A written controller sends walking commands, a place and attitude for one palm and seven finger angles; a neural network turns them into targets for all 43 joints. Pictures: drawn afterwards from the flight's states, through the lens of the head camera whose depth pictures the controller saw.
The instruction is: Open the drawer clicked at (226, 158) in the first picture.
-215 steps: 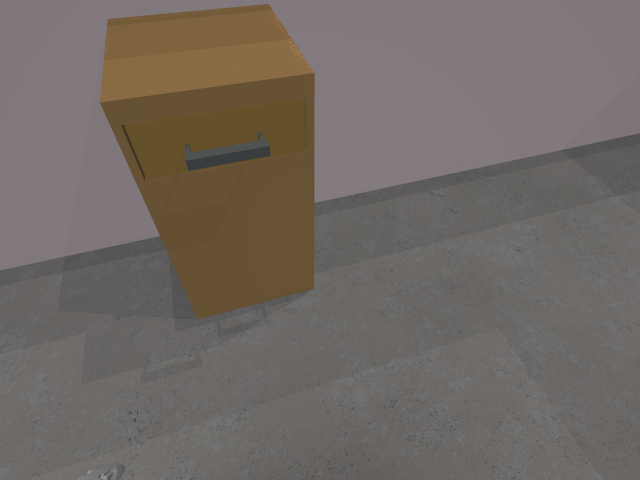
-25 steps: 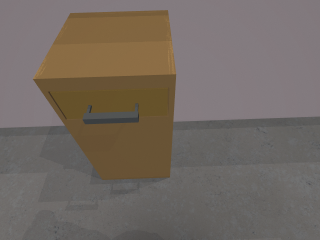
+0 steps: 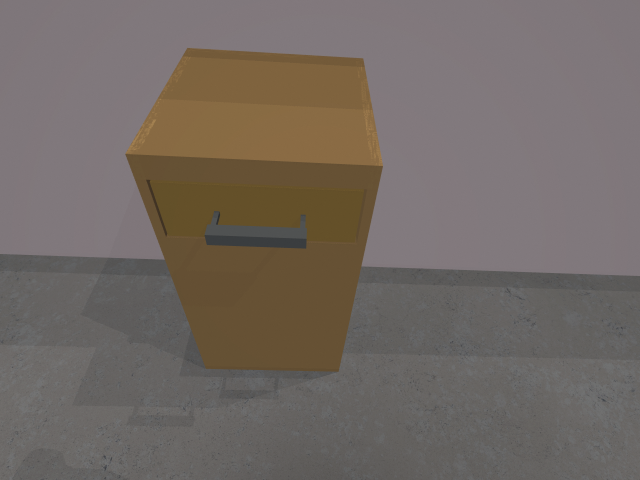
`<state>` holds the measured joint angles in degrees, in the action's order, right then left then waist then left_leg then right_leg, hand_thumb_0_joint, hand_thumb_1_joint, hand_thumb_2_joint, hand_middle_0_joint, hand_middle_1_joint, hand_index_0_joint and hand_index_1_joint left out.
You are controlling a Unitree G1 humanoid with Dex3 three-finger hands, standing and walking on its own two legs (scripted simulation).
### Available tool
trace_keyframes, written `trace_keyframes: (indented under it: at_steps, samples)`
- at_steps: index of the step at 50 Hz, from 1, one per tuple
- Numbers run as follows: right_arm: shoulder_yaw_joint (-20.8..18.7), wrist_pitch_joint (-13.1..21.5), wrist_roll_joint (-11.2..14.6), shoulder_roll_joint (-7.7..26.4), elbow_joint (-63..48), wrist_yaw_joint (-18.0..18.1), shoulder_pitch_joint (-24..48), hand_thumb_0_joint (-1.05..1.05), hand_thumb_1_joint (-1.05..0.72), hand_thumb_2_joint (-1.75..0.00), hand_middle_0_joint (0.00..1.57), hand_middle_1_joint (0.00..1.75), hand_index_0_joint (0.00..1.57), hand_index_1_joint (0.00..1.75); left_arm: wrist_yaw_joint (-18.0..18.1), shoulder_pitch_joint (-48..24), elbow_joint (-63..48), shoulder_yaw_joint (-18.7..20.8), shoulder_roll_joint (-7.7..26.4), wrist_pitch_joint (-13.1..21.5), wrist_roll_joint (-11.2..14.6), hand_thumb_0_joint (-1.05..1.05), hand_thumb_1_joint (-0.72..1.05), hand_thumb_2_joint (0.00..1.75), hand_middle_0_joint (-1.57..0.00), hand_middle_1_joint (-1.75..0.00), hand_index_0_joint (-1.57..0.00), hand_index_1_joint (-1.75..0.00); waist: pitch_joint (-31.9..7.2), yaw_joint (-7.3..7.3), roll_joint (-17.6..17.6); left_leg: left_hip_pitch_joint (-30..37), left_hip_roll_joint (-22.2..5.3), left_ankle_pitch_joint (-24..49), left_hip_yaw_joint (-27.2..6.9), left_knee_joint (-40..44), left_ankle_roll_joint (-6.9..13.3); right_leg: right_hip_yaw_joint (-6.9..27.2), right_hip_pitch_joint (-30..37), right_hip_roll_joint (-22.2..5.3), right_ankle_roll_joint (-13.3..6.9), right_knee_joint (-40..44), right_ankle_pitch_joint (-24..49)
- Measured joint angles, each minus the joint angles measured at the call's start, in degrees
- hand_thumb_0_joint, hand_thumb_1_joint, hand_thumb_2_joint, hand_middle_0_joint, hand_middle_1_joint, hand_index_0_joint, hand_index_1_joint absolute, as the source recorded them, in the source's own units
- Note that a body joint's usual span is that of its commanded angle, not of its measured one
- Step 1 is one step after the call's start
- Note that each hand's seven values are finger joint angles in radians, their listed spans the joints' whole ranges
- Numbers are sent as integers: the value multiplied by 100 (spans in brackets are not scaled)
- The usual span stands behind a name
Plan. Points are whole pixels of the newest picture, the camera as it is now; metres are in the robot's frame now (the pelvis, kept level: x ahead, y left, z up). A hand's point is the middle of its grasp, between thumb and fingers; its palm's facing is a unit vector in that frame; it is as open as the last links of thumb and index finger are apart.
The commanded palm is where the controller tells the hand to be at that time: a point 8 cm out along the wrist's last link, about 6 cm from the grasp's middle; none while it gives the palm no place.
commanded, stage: come to a stop and stand still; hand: left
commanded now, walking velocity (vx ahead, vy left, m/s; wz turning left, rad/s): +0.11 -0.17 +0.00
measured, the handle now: (258, 227) +0.55 +0.16 -0.05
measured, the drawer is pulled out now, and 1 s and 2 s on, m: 0.00 0.00 0.00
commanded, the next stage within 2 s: look again from close up in 0.50 s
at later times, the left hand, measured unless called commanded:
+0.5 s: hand out of the picture +0.07 +0.16 -0.17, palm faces +0.02 -0.97 -0.22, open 7.2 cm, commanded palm none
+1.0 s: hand out of the picture +0.03 +0.21 -0.17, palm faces +0.01 -0.97 -0.22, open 7.4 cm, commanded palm none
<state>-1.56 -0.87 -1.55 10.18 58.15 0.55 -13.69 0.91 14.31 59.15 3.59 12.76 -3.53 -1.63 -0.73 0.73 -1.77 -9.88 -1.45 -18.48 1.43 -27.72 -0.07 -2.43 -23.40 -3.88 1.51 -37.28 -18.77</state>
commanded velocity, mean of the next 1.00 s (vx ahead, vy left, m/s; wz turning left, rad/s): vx -0.02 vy -0.02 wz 0.00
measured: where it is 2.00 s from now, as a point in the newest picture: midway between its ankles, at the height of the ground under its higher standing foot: outside the picture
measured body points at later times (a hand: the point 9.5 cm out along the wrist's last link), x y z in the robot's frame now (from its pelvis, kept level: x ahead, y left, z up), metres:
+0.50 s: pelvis +0.03 -0.02 +0.00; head +0.05 -0.02 +0.45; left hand +0.07 +0.21 -0.15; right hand -0.01 -0.22 -0.16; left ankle -0.04 +0.12 -0.74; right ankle +0.01 -0.11 -0.74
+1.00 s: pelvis +0.00 +0.01 +0.00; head -0.01 +0.02 +0.45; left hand +0.03 +0.26 -0.15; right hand +0.06 -0.24 -0.14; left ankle -0.04 +0.12 -0.74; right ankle +0.01 -0.11 -0.74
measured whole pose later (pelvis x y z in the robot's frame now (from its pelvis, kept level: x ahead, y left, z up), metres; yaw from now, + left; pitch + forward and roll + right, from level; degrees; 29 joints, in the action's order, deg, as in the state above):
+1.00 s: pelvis +0.00 +0.01 +0.00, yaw +0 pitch -2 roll -1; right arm 0.1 -0.1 -1.0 13.0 57.1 1.7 -12.8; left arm 1.9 15.4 58.4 -0.5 12.0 -0.6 -0.7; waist 0.3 0.3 -0.3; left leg -8.1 -1.0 -19.2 2.6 -29.1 0.8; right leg -3.7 -11.6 -0.9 0.0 -27.9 -14.4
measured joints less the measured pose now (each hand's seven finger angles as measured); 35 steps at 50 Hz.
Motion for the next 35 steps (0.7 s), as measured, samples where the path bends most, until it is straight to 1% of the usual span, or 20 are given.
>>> trace_keyframes:
  at_steps: [1,3,4,6,8,11,12,13,14,15,16,18,21,29,31,33,35]
  samples:
    - [39,0,-4,-64,69,22,-120,0,-91,-90,20,30,19,30,-26,32,47,8,10,-6,-8,1,91,90,-20,-30,-20,-30,-45,-36,-10,53,-5,75,-24,135,16,70,-71,88,-10,-367,-75]
    - [100,10,4,-172,226,61,-329,0,-91,-90,20,30,20,30,-81,109,98,13,11,48,-16,1,91,90,-20,-30,-20,-30,-95,-55,-21,184,-12,238,-44,456,41,122,-157,214,-9,-989,-40]
    - [121,24,10,-219,299,76,-413,1,-91,-90,20,30,20,30,-100,153,116,7,5,87,-17,1,91,90,-20,-30,-20,-30,-100,-53,-35,248,-5,307,-31,602,48,121,-156,245,1,-1166,2]
    - [142,73,22,-300,415,115,-550,1,-91,-90,20,30,20,30,-118,222,172,-16,-22,140,-8,1,91,90,-19,-30,-20,-30,-73,-70,-70,352,28,397,15,819,59,95,-71,262,27,-1228,17]
    - [148,130,19,-361,506,162,-647,1,-91,-90,20,30,20,30,-118,230,253,-50,-70,146,12,1,91,90,-19,-30,-20,-30,-1,-126,-93,409,66,423,55,917,63,63,99,256,41,-989,-106]
    - [131,165,16,-402,632,219,-729,1,-91,-90,20,30,20,30,-102,126,362,-107,-182,126,57,1,91,90,-19,-30,-20,-30,154,-244,-69,414,100,346,87,840,46,18,466,261,5,-259,-285]
    - [120,162,25,-405,677,233,-748,1,-91,-90,20,30,20,30,-96,71,382,-120,-222,129,73,1,91,90,-19,-30,-20,-30,203,-274,-53,394,109,294,94,765,30,5,613,266,-15,81,-176]
    - [106,155,40,-404,724,244,-769,1,-91,-90,20,30,20,30,-83,20,391,-129,-257,147,81,1,91,90,-19,-30,-20,-30,242,-289,-40,362,120,223,106,656,9,-18,785,264,-35,491,116]
    - [92,151,61,-406,769,251,-796,1,-91,-90,20,30,20,30,-48,-17,402,-130,-262,179,79,1,92,90,-20,-30,-20,-30,266,-293,-43,312,139,126,125,503,-19,-32,960,250,-108,864,445]
    - [77,140,86,-379,828,255,-790,1,-91,-90,20,30,20,30,-14,-74,441,-129,-296,220,84,1,92,90,-20,-30,-20,-30,301,-290,42,259,87,16,123,331,-52,-53,1043,302,-220,988,397]
    - [66,118,109,-342,876,257,-773,1,-91,-90,20,30,20,30,22,-121,465,-143,-336,254,91,1,93,90,-20,-30,-20,-30,328,-304,159,235,10,-65,99,219,-81,-86,1075,374,-287,997,333]
    - [57,60,135,-302,920,260,-751,1,-91,-90,20,30,20,30,77,-163,466,-167,-376,320,104,1,93,90,-20,-30,-20,-30,310,-335,288,212,-84,-61,78,123,-117,-148,1111,450,-347,987,248]
    - [54,9,145,-290,950,269,-661,1,-91,-90,20,30,20,30,149,-231,464,-199,-390,357,125,1,94,90,-20,-30,-20,-30,245,-315,330,266,-139,-154,54,146,-164,-204,1168,492,-375,1004,216]
    - [120,95,106,-321,839,262,-193,1,-91,-90,20,30,20,30,176,-315,462,-235,-376,347,140,1,94,90,-20,-30,-20,-30,165,-150,269,498,-148,26,80,450,-197,-186,1342,514,-393,1191,322]
    - [128,43,71,-244,750,261,-130,2,-93,-90,20,30,20,30,153,-258,387,-290,-353,350,111,0,95,90,-20,-30,-20,-30,172,-142,272,485,-143,42,65,447,-195,-201,1339,507,-396,1193,336]
    - [97,65,49,-113,453,190,-139,2,-94,-90,20,30,20,30,110,-148,184,-319,-311,408,82,0,94,90,-20,-30,-20,-30,202,-143,278,302,-139,-22,40,233,-183,-224,1186,491,-405,1024,282]
    - [41,108,49,44,218,195,-152,2,-93,-90,20,30,20,30,107,-37,61,-313,-308,449,69,0,93,90,-20,-30,-20,-30,180,-153,339,129,-148,-130,7,-23,-148,-253,1084,491,-406,901,234]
